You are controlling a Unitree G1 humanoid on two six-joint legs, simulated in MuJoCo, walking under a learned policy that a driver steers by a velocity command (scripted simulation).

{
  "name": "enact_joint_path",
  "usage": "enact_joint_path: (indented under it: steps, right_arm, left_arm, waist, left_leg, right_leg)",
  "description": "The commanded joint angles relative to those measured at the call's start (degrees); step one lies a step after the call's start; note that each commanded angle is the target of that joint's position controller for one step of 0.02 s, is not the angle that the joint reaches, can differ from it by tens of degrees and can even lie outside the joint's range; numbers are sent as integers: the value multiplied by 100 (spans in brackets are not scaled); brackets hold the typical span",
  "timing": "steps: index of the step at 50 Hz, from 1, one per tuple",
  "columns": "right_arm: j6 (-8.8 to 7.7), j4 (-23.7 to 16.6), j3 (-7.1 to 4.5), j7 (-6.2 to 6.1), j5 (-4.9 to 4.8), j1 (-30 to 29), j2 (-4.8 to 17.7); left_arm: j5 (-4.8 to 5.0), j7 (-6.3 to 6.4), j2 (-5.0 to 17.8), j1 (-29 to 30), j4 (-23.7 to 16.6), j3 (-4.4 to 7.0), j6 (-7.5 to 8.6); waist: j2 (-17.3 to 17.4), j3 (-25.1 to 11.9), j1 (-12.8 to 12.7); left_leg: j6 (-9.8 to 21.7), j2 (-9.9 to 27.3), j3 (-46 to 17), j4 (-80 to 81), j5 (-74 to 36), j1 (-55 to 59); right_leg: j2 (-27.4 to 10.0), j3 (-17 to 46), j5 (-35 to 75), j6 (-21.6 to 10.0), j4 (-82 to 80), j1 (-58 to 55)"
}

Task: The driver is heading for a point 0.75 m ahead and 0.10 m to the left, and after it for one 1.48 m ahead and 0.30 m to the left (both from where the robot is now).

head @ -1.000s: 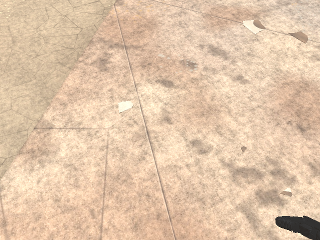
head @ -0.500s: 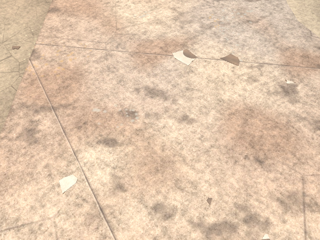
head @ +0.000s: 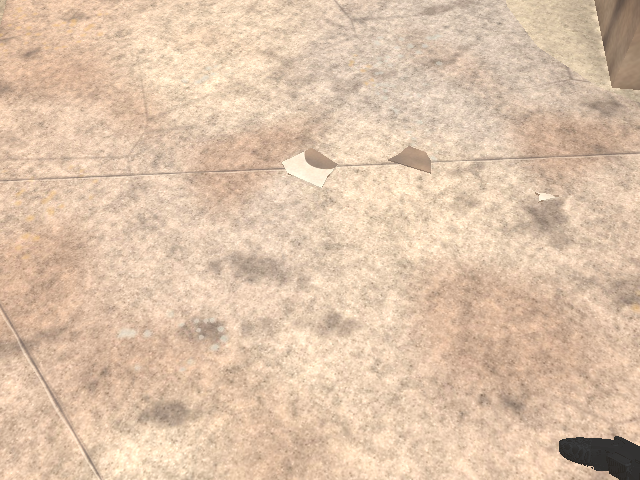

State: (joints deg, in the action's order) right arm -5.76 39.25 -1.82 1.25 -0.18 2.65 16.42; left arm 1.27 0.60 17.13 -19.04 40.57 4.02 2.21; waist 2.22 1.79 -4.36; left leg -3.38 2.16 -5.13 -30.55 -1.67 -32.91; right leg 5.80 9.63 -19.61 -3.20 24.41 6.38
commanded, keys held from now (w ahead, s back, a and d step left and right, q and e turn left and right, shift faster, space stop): w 0.46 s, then w+q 0.54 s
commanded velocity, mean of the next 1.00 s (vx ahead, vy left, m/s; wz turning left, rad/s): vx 0.50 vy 0.00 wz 0.10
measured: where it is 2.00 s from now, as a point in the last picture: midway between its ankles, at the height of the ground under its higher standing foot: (282, 229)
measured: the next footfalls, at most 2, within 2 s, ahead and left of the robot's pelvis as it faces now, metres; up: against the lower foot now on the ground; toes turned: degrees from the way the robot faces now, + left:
left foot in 0.06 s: +0.21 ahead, +0.14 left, +0.00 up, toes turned -4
right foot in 0.58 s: +0.48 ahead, -0.12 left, +0.00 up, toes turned -3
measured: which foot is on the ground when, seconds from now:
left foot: up 0.00-0.04, down 0.06-0.58, up 0.60-1.00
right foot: down 0.00-0.08, up 0.10-0.56, down 0.58-1.00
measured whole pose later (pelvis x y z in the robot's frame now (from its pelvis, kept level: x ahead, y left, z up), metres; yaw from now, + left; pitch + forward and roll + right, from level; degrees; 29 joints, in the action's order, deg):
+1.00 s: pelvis +0.54 +0.00 +0.00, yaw +10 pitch +1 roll -3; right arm -1.2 40.7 -2.8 2.5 -1.2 6.2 15.9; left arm 0.4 0.2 16.4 -18.4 48.1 4.6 4.5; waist 2.3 1.9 -4.4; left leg 1.4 5.8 -0.4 -39.2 1.0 -36.9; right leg 0.6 -13.8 -17.7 0.7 13.2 -3.8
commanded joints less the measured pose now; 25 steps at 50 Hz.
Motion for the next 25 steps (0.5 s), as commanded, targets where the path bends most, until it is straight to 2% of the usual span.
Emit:
enact_joint_path:
  steps: [1, 2, 3, 4, 5, 6, 7, 8, 9, 10, 11, 14, 17, 19, 22, 24, 25]
  right_arm:
    - [-163, -340, -259, 35, -20, 56, 716]
    - [-182, -222, -331, 12, 16, 483, 811]
    - [-216, -143, -407, -17, 101, 1143, 1023]
    - [-194, -25, -543, -30, 198, 1828, 1578]
    - [-133, 229, -559, 53, 38, 2242, 1461]
    - [-116, 150, -426, 49, -48, 1956, 996]
    - [-69, 94, -355, 25, -11, 1638, 800]
    - [-39, 92, -298, 20, 42, 1404, 681]
    - [-39, 103, -247, 9, 74, 1258, 559]
    - [-46, 119, -219, 0, 89, 1206, 492]
    - [-59, 156, -212, -5, 62, 1234, 469]
    - [-75, 305, -267, -41, -12, 1400, 698]
    - [-11, 436, -288, -75, -48, 1551, 832]
    - [29, 541, -285, -84, -83, 1716, 883]
    - [102, 722, -279, -85, -110, 2044, 927]
    - [172, 818, -285, -99, -128, 2177, 945]
    - [210, 851, -296, -115, -136, 2190, 980]
  left_arm:
    - [-25, 29, 778, -58, -207, 214, 34]
    - [-52, 16, 669, -36, -217, 178, 29]
    - [-97, -8, 398, -60, -269, 71, 39]
    - [-43, -2, 33, -819, -337, -49, 93]
    - [73, 1, 198, -1019, -310, -65, 141]
    - [131, 2, 705, -461, -313, 54, 144]
    - [65, 6, 788, 143, -442, 67, 139]
    - [-39, 0, 713, 471, -540, 53, 157]
    - [-89, -18, 630, 520, -559, 64, 167]
    - [-79, -40, 531, 432, -532, 51, 163]
    - [-66, -53, 429, 345, -494, 30, 155]
    - [-111, -57, 235, 649, -593, -50, 152]
    - [-109, -96, 91, 1165, -684, -122, 204]
    - [-77, -141, 54, 1520, -743, -143, 237]
    - [-22, -221, 77, 1986, -873, -140, 278]
    - [-15, -281, 129, 2214, -981, -120, 314]
    - [-19, -303, 184, 2201, -1006, -95, 338]
  waist:
    - [-997, -267, 285]
    - [-988, -412, 511]
    - [-714, -989, 818]
    - [700, -1861, 698]
    - [1700, -1985, 766]
    - [854, -1161, 904]
    - [366, -655, 908]
    - [144, -287, 812]
    - [216, -156, 658]
    - [360, -156, 555]
    - [432, -210, 513]
    - [280, -136, 550]
    - [203, -78, 721]
    - [198, -7, 855]
    - [195, 108, 1015]
    - [206, 193, 1012]
    - [224, 188, 928]
  left_leg:
    - [293, -74, 191, 202, 260, 989]
    - [455, -148, 320, 350, 418, 1560]
    - [754, 348, -123, 262, 501, 2638]
    - [1622, 1559, -2282, 473, 1222, 4615]
    - [2087, 2092, -4312, 1373, 3026, 5106]
    - [1846, 1940, -3890, 1545, 3772, 4562]
    - [1628, 1699, -3006, 1524, 3318, 3884]
    - [1588, 1446, -2372, 1612, 2611, 3235]
    - [1545, 1237, -1949, 1716, 2041, 2852]
    - [1510, 1075, -1647, 1827, 1639, 2630]
    - [1543, 995, -1426, 1907, 1309, 2567]
    - [1693, 1022, -944, 2116, 425, 2557]
    - [1584, 890, -456, 2196, 57, 2622]
    - [1494, 807, -208, 2171, -24, 2632]
    - [1447, 946, -197, 2069, -61, 2883]
    - [1393, 1100, -325, 1881, -269, 3178]
    - [1347, 1159, -406, 1739, -459, 3306]
  right_leg:
    - [-1482, 1088, 1434, -694, -119, 181]
    - [-1297, 999, 1901, -575, 310, 190]
    - [-983, 688, 1842, -373, 1462, 480]
    - [-221, 18, 407, 66, 3517, 2083]
    - [-61, -25, -1393, 211, 4669, 3397]
    - [-364, 174, -1021, 179, 5135, 3887]
    - [-596, -70, -572, 153, 5090, 3894]
    - [-773, -208, -246, 139, 4768, 3788]
    - [-977, -245, 34, 135, 4393, 3563]
    - [-1068, -312, 193, 150, 4166, 3293]
    - [-1097, -395, 255, 177, 3981, 3174]
    - [-1171, -575, 618, 314, 3157, 3328]
    - [-1139, -710, 1517, 384, 2039, 3195]
    - [-1030, -825, 2016, 401, 1401, 2956]
    - [-898, -908, 2225, 353, 895, 2800]
    - [-835, -885, 1948, 235, 639, 2791]
    - [-793, -866, 1759, 167, 499, 2676]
